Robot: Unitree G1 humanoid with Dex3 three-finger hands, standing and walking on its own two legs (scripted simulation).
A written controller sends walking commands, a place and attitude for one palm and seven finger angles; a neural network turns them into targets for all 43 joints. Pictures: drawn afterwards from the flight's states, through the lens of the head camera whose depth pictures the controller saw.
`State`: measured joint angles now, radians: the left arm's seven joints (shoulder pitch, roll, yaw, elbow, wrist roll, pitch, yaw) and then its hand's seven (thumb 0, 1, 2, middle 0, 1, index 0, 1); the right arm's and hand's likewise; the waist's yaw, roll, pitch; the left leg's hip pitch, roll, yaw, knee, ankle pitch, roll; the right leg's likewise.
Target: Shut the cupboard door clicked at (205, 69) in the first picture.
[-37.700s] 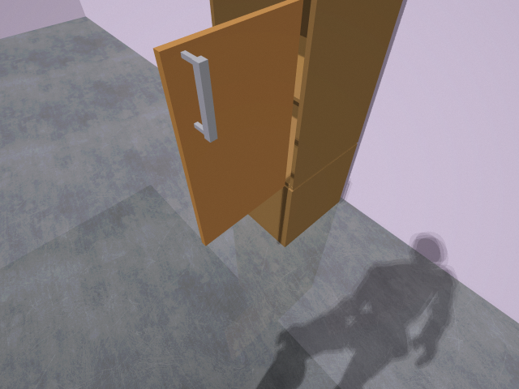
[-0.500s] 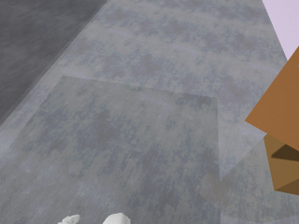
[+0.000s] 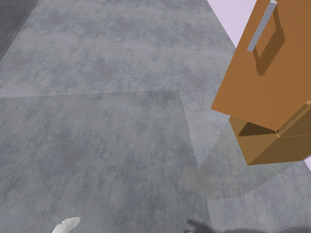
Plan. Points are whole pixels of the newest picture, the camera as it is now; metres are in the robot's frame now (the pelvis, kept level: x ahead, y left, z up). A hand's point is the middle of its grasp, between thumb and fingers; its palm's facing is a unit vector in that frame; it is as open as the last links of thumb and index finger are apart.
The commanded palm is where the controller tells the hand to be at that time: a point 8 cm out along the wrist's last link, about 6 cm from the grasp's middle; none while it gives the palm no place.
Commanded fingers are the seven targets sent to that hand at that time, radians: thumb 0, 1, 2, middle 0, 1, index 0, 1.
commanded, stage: turn to face it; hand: left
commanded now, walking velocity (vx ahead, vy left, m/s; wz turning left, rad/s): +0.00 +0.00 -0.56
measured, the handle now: (261, 25) +0.73 -0.32 +0.16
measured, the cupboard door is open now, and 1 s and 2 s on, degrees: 61 61 61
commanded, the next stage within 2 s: take the last steps up to it in 0.56 s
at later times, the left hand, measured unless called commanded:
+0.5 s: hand (91, 230) +0.15 +0.20 -0.18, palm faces -0.18 -0.97 -0.18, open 7.4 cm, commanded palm none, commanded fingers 0.00 0.90 0.90 -0.20 -0.30 -0.20 -0.30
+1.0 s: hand (110, 224) +0.16 +0.14 -0.17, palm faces -0.32 -0.93 -0.17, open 7.4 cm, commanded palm none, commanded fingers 0.00 0.90 0.90 -0.20 -0.30 -0.20 -0.30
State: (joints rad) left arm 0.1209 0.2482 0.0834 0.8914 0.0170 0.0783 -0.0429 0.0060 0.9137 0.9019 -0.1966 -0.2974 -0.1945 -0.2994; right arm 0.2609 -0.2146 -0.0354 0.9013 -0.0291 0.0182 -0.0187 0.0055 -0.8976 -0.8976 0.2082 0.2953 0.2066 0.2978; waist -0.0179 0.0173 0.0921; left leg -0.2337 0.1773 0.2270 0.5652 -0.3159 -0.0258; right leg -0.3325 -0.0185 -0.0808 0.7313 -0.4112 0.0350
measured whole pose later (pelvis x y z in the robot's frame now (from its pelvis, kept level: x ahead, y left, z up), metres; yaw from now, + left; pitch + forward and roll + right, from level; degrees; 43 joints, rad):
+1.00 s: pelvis +0.08 -0.02 +0.00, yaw -21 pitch +1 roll -1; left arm 0.28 0.18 0.06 1.03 0.03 0.01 -0.02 0.00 0.91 0.90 -0.20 -0.30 -0.20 -0.30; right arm 0.27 -0.22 -0.06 0.98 -0.03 0.02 0.00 0.01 -0.90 -0.90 0.20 0.29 0.20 0.30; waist -0.02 0.00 0.01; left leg -0.46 0.09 0.10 0.87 -0.40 -0.05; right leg -0.11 0.02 -0.02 0.39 -0.31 -0.03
